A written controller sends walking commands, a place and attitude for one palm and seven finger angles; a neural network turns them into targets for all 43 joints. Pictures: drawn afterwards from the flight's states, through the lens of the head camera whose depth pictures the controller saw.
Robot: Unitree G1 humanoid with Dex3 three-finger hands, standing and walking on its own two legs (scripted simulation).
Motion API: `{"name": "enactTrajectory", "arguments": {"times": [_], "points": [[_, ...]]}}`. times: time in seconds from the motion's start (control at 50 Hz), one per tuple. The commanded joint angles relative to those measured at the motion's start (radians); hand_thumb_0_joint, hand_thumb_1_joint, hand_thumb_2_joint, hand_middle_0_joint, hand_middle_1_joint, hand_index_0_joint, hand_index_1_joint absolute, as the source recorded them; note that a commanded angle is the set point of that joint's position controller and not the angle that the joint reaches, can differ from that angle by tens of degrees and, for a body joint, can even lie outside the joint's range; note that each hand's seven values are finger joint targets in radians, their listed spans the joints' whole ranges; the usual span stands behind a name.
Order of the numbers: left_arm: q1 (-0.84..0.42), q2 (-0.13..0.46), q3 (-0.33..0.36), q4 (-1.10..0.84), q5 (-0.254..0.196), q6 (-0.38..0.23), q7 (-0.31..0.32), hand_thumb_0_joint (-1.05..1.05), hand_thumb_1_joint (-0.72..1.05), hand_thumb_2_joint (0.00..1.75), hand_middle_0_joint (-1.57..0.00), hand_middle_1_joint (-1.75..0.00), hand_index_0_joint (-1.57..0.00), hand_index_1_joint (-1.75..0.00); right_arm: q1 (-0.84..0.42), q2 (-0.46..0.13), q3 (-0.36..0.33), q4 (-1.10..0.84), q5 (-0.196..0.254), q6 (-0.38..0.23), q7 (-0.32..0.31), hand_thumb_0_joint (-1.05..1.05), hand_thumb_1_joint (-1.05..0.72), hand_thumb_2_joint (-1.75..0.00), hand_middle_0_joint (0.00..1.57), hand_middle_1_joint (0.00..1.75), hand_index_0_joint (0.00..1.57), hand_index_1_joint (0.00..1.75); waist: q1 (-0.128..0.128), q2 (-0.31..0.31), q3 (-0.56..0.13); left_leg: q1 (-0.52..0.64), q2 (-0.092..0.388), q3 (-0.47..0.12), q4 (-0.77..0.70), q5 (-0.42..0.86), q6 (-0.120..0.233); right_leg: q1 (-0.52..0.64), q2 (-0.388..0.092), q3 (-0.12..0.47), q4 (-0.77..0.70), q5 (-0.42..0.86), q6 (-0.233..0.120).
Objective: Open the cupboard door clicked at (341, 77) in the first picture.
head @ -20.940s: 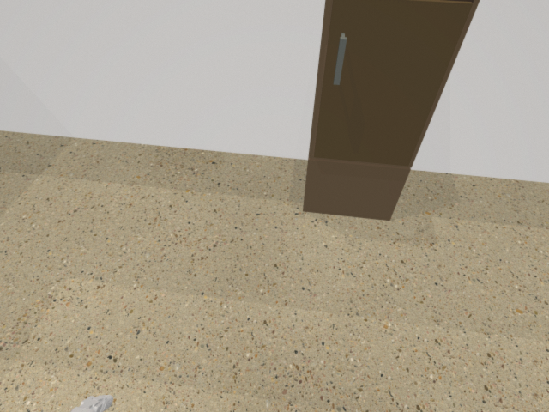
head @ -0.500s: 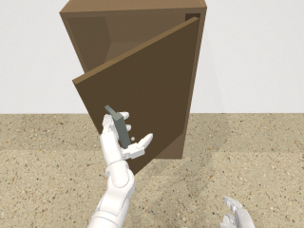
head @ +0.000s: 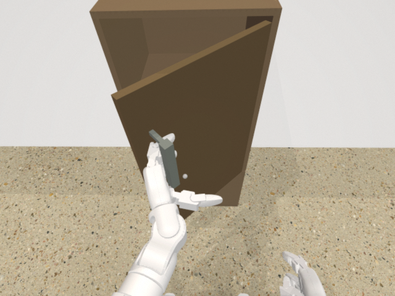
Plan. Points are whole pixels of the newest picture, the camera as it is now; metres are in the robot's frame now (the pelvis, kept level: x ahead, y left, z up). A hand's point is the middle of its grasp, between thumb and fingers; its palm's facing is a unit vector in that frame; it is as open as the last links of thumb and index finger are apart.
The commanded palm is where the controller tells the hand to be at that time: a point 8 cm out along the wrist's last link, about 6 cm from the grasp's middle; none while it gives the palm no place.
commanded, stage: slide the hand sideways off the handle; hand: left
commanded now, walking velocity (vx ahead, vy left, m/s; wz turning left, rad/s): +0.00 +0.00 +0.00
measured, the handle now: (164, 160) +0.37 +0.09 +0.07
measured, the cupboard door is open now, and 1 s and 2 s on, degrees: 43 47 47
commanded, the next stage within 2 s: draw the hand back to the body in 1.22 s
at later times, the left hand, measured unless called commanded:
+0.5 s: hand (183, 202) +0.28 +0.05 +0.07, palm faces -0.06 -1.00 -0.02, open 16.3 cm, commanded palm +0.26 +0.10 +0.06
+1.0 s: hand (158, 222) +0.24 +0.09 +0.07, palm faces -0.02 -1.00 -0.03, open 16.2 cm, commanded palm +0.21 +0.15 +0.06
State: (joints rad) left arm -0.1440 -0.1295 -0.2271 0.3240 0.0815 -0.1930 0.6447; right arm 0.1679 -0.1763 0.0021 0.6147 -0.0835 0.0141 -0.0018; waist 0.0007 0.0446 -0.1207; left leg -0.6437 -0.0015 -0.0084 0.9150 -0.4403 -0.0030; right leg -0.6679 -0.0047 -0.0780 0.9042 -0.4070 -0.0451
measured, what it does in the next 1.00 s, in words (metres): stands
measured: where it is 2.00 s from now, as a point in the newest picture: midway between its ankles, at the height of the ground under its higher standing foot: outside the picture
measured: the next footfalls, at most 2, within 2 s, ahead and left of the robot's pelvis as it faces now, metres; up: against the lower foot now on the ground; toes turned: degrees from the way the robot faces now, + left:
none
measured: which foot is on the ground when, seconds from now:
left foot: down 0.00-1.00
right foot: down 0.00-1.00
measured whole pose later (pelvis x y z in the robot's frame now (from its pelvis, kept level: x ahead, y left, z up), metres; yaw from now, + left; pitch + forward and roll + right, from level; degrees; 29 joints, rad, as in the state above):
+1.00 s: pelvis +0.02 -0.01 +0.00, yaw +0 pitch +9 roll +0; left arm 0.40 0.09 -0.16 -0.16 -0.06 -0.27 0.03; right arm 0.24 -0.22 0.03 0.45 -0.02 -0.07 -0.02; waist 0.02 0.04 -0.10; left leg -0.61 0.00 -0.01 0.94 -0.49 -0.01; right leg -0.64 0.00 -0.08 0.94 -0.46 -0.05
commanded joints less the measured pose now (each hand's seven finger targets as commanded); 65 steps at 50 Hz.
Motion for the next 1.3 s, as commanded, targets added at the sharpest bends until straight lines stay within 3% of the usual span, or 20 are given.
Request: {"name": "enactTrajectory", "arguments": {"times": [0.0,0.02,0.04,0.08,0.14,0.18,0.22,0.26,0.34,0.4,0.46,0.62,0.64,0.78,0.88,0.94,1.08,1.16,1.2,1.28], "points": [[-0.272,-0.140,-0.002,-0.218,0.037,-0.046,0.036,0.00,-0.50,0.30,-0.15,-0.30,-0.15,-0.30,-0.090,-0.081,-0.027,-0.149,0.002,-0.046,0.004,0.00,-0.90,-0.90,0.20,0.30,0.20,0.30,-0.010,-0.109,-0.249,0.081,-0.009,-0.012,-0.112,0.202,0.007,0.160,0.001,0.027,-0.141,0.167,0.003],[-0.244,-0.049,-0.222,-0.227,0.143,-0.080,-0.184,0.00,-0.50,0.30,-0.15,-0.30,-0.15,-0.30,0.000,-0.121,-0.027,-0.121,0.006,-0.035,0.004,0.00,-0.90,-0.90,0.20,0.30,0.20,0.30,-0.103,-0.186,-0.201,0.108,-0.010,-0.009,-0.091,0.224,0.029,0.136,-0.005,0.052,-0.128,0.277,0.005],[-0.285,0.032,-0.137,-0.299,0.100,-0.126,-0.307,0.00,-0.50,0.30,-0.15,-0.30,-0.15,-0.30,0.007,-0.125,-0.037,-0.165,0.019,-0.039,-0.005,0.00,-0.90,-0.90,0.20,0.30,0.20,0.30,-0.072,-0.142,-0.284,0.114,-0.015,-0.005,-0.085,0.262,0.035,0.173,-0.012,0.059,-0.109,0.341,0.000],[-0.279,0.095,-0.113,-0.339,0.066,-0.177,-0.441,0.00,-0.50,0.30,-0.15,-0.30,-0.15,-0.30,0.008,-0.120,-0.031,-0.181,0.028,-0.051,-0.018,0.00,-0.90,-0.90,0.20,0.30,0.20,0.30,-0.046,-0.082,-0.332,0.133,-0.021,-0.003,-0.086,0.271,0.036,0.219,-0.016,0.074,-0.097,0.378,0.000],[-0.239,0.043,-0.123,-0.322,-0.068,-0.178,-0.591,0.00,-0.50,0.30,-0.15,-0.30,-0.15,-0.30,0.000,-0.118,-0.012,-0.219,0.065,-0.083,-0.028,0.00,-0.90,-0.90,0.20,0.30,0.20,0.30,-0.048,-0.057,-0.241,0.143,-0.019,-0.014,-0.118,0.184,0.032,0.181,-0.003,0.057,-0.134,0.249,0.000],[-0.230,0.027,-0.071,-0.302,-0.159,-0.149,-0.594,0.00,-0.50,0.30,-0.15,-0.30,-0.15,-0.30,-0.023,-0.120,-0.002,-0.229,0.083,-0.100,-0.034,0.00,-0.90,-0.90,0.20,0.30,0.20,0.30,-0.042,-0.085,-0.163,0.131,-0.016,-0.029,-0.154,0.105,0.022,0.157,0.007,0.038,-0.168,0.129,0.006],[-0.173,0.041,-0.007,-0.301,-0.198,-0.125,-0.556,0.00,-0.50,0.30,-0.15,-0.30,-0.15,-0.30,-0.032,-0.126,-0.001,-0.235,0.085,-0.112,-0.033,0.00,-0.90,-0.90,0.20,0.30,0.20,0.30,-0.016,-0.132,-0.159,0.123,-0.015,-0.032,-0.174,0.081,0.017,0.168,0.008,0.029,-0.181,0.076,0.009],[-0.122,0.062,0.023,-0.328,-0.174,-0.124,-0.503,0.00,-0.50,0.30,-0.15,-0.30,-0.15,-0.30,-0.030,-0.125,-0.004,-0.244,0.079,-0.115,-0.022,0.00,-0.90,-0.90,0.20,0.30,0.20,0.30,0.006,-0.123,-0.178,0.128,-0.016,-0.027,-0.179,0.123,0.015,0.185,0.006,0.027,-0.163,0.108,0.007],[0.007,0.082,0.000,-0.380,-0.061,-0.147,-0.433,0.00,-0.50,0.30,-0.15,-0.30,-0.15,-0.30,0.001,-0.124,-0.014,-0.261,0.060,-0.108,0.012,0.00,-0.90,-0.90,0.20,0.30,0.20,0.30,0.017,-0.121,-0.197,0.116,-0.008,-0.020,-0.159,0.191,0.014,0.176,0.002,0.025,-0.120,0.173,0.001],[0.006,0.087,-0.024,-0.412,-0.016,-0.156,-0.421,0.00,-0.50,0.30,-0.15,-0.30,-0.15,-0.30,-0.004,-0.123,-0.015,-0.271,0.058,-0.099,0.019,0.00,-0.90,-0.90,0.20,0.30,0.20,0.30,0.000,-0.091,-0.161,0.092,-0.007,-0.016,-0.148,0.130,0.015,0.139,0.000,0.035,-0.120,0.120,-0.001],[0.017,0.099,-0.036,-0.453,-0.015,-0.146,-0.440,0.00,-0.50,0.30,-0.15,-0.30,-0.15,-0.30,-0.016,-0.125,-0.014,-0.290,0.061,-0.094,0.011,0.00,-0.90,-0.90,0.20,0.30,0.20,0.30,-0.004,-0.084,-0.160,0.089,-0.009,-0.015,-0.148,0.093,0.020,0.142,0.001,0.042,-0.132,0.083,0.000],[0.153,0.140,0.014,-0.557,-0.092,-0.119,-0.493,0.00,-0.50,0.30,-0.15,-0.30,-0.15,-0.30,-0.005,-0.125,-0.006,-0.305,0.068,-0.106,-0.016,0.00,-0.90,-0.90,0.20,0.30,0.20,0.30,0.002,-0.120,-0.168,0.092,-0.014,-0.012,-0.136,0.134,0.022,0.189,0.005,0.048,-0.141,0.152,0.010],[0.155,0.154,0.019,-0.580,-0.087,-0.123,-0.497,0.00,-0.50,0.30,-0.15,-0.30,-0.15,-0.30,-0.007,-0.125,-0.005,-0.303,0.068,-0.110,-0.017,0.00,-0.90,-0.90,0.20,0.30,0.20,0.30,0.001,-0.092,-0.171,0.095,-0.017,-0.012,-0.131,0.147,0.023,0.189,0.003,0.051,-0.136,0.165,0.008],[0.370,0.201,0.077,-0.634,-0.111,-0.120,-0.546,0.00,-0.50,0.30,-0.15,-0.30,-0.15,-0.30,0.012,-0.123,-0.007,-0.318,0.068,-0.119,-0.014,0.00,-0.90,-0.90,0.20,0.30,0.20,0.30,0.015,-0.112,-0.155,0.069,-0.021,-0.003,-0.113,0.191,0.021,0.220,0.001,0.062,-0.125,0.256,0.014],[0.441,0.223,0.093,-0.696,-0.124,-0.132,-0.589,0.00,-0.50,0.30,-0.15,-0.30,-0.15,-0.30,0.017,-0.125,-0.008,-0.324,0.069,-0.127,-0.019,0.00,-0.90,-0.90,0.20,0.30,0.20,0.30,0.006,-0.081,-0.141,0.052,-0.025,-0.002,-0.091,0.207,0.021,0.215,-0.004,0.072,-0.112,0.294,0.018],[0.492,0.259,0.145,-0.722,-0.150,-0.149,-0.614,0.00,-0.50,0.30,-0.15,-0.30,-0.15,-0.30,0.021,-0.126,-0.012,-0.321,0.070,-0.139,-0.026,0.00,-0.90,-0.90,0.20,0.30,0.20,0.30,0.008,-0.117,-0.161,0.033,-0.026,-0.004,-0.070,0.210,0.022,0.237,-0.009,0.093,-0.115,0.326,0.027],[0.591,0.306,0.208,-0.746,-0.199,-0.183,-0.691,0.00,-0.50,0.30,-0.15,-0.30,-0.15,-0.30,0.033,-0.134,-0.017,-0.319,0.076,-0.167,-0.037,0.00,-0.90,-0.90,0.20,0.30,0.20,0.30,0.005,-0.124,-0.171,-0.021,-0.030,-0.008,-0.032,0.192,0.017,0.248,-0.027,0.132,-0.110,0.350,0.045],[0.630,0.318,0.227,-0.750,-0.232,-0.194,-0.747,0.00,-0.50,0.30,-0.15,-0.30,-0.15,-0.30,0.034,-0.141,-0.019,-0.321,0.084,-0.180,-0.041,0.00,-0.90,-0.90,0.20,0.30,0.20,0.30,-0.004,-0.119,-0.154,-0.045,-0.032,-0.010,-0.013,0.177,0.016,0.229,-0.031,0.143,-0.113,0.333,0.052],[0.565,0.309,0.202,-0.776,-0.240,-0.202,-0.767,0.00,-0.50,0.30,-0.15,-0.30,-0.15,-0.30,0.027,-0.147,-0.018,-0.322,0.087,-0.191,-0.045,0.00,-0.90,-0.90,0.20,0.30,0.20,0.30,-0.019,-0.081,-0.141,-0.043,-0.032,-0.011,-0.007,0.153,0.017,0.183,-0.024,0.133,-0.112,0.246,0.044],[0.540,0.315,0.201,-0.761,-0.248,-0.205,-0.769,0.00,-0.50,0.30,-0.15,-0.30,-0.15,-0.30,0.033,-0.154,-0.021,-0.322,0.090,-0.215,-0.049,0.00,-0.90,-0.90,0.20,0.30,0.20,0.30,-0.023,-0.083,-0.121,-0.055,-0.027,-0.020,0.006,0.115,0.018,0.124,-0.016,0.123,-0.112,0.123,0.034]]}}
